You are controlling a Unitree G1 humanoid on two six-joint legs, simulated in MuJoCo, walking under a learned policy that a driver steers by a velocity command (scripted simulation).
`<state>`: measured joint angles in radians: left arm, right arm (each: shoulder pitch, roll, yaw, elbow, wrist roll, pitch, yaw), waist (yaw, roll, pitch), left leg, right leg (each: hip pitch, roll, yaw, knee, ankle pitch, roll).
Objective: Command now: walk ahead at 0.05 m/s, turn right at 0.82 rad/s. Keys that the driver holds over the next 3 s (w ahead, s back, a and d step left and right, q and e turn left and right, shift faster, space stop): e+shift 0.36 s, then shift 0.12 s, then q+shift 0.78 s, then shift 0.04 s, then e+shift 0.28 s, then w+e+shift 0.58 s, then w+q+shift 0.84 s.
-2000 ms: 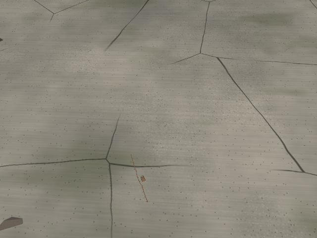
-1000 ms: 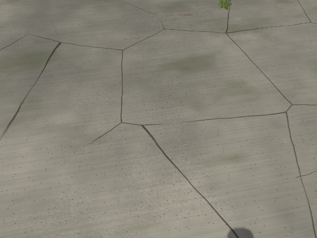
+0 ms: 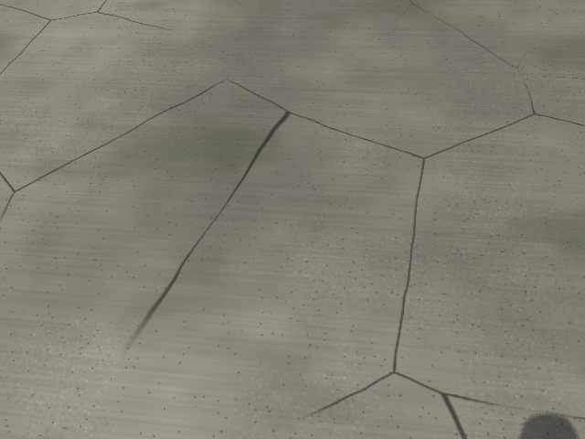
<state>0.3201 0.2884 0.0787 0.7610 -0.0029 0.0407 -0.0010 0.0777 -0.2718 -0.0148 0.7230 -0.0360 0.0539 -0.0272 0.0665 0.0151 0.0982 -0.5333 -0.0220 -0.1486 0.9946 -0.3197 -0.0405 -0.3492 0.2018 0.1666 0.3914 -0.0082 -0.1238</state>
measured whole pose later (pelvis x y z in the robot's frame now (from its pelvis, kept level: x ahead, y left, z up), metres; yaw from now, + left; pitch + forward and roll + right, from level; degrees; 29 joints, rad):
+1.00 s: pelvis +0.07 +0.08 +0.01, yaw -8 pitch +0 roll +0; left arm 0.15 0.27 0.00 0.75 0.02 0.03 0.06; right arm 0.27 -0.35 -0.09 0.83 -0.02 0.08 0.02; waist -0.04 0.06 0.07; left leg -0.51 -0.05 -0.04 1.10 -0.41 -0.04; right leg -0.11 0.04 -0.05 0.38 -0.27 -0.06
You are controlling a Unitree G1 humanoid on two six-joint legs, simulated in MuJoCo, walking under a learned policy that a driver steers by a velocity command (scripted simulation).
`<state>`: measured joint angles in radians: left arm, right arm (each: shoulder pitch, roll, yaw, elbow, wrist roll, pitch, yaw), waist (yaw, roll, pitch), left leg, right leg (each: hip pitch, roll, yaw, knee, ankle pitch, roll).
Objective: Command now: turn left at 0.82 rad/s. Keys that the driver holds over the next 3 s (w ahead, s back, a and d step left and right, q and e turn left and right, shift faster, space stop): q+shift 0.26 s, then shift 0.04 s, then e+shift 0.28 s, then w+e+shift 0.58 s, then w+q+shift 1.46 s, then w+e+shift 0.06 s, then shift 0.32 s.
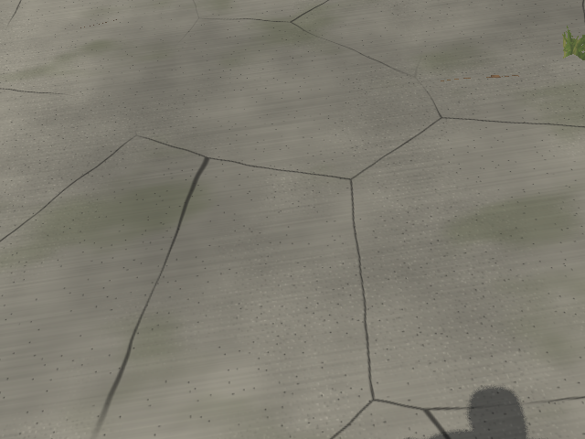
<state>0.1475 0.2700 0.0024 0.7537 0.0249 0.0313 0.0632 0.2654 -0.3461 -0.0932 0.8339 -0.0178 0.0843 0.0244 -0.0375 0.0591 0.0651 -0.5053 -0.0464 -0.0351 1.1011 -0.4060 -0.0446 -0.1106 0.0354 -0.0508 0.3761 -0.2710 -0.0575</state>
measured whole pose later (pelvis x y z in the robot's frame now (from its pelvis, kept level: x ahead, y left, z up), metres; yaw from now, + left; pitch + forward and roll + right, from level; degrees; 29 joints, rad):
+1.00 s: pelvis +0.17 +0.01 -0.02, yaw -6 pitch +1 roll +1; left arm 0.00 0.31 0.06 0.64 0.03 0.05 -0.11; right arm 0.46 -0.34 -0.08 0.89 -0.05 -0.07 -0.01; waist -0.11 0.03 0.03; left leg 0.19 0.08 0.43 0.24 -0.41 -0.08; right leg -0.66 -0.12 -0.10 0.89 -0.23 -0.11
